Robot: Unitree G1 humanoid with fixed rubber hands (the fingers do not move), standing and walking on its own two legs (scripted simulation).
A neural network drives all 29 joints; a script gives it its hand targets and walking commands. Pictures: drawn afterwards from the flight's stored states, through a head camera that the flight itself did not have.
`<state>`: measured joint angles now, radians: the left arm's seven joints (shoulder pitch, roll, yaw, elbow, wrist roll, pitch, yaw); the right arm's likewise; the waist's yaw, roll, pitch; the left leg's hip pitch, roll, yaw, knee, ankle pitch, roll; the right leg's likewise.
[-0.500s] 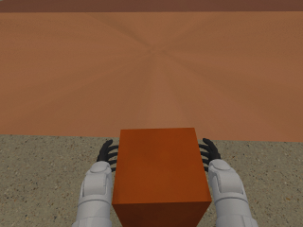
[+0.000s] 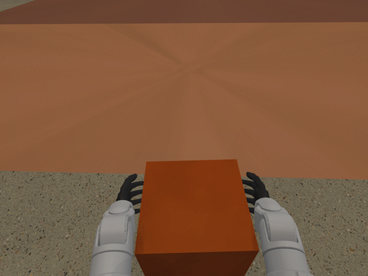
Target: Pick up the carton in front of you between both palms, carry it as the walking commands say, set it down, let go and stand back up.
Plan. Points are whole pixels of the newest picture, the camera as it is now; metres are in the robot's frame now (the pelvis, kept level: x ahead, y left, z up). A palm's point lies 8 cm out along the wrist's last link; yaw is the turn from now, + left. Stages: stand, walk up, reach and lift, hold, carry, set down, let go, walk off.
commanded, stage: hold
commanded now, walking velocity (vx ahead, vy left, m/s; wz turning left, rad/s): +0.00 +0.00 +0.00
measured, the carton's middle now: (193, 226) +0.28 +0.00 -0.04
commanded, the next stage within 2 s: carry in 1.18 s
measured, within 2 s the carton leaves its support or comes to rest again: neither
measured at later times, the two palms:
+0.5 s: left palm (123, 207) +0.28 +0.15 +0.05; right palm (263, 204) +0.28 -0.15 +0.05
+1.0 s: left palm (123, 205) +0.28 +0.15 +0.05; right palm (263, 203) +0.28 -0.15 +0.05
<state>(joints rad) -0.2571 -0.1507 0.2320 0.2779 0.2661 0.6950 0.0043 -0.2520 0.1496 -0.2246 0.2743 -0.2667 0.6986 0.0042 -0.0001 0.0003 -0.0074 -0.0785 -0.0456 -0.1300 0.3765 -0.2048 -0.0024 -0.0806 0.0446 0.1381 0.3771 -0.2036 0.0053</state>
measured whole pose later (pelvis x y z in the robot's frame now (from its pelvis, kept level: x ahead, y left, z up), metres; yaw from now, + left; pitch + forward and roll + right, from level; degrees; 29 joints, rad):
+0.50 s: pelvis -0.01 +0.00 +0.00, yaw +0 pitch -7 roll +0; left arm -0.31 -0.16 0.27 0.27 0.28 0.75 -0.01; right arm -0.30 0.16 -0.26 0.26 -0.28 0.75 0.01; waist 0.00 0.00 0.02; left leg -0.07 -0.04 -0.13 0.39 -0.20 0.00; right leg -0.07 0.04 0.13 0.39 -0.19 0.01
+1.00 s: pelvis +0.00 +0.00 +0.00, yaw +0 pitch -7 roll +0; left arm -0.27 -0.15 0.23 0.23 0.28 0.76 0.00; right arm -0.26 0.15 -0.22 0.23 -0.27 0.76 0.01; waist 0.00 0.00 0.01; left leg -0.04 -0.04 -0.12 0.36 -0.20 0.00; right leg -0.04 0.04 0.13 0.36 -0.19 0.01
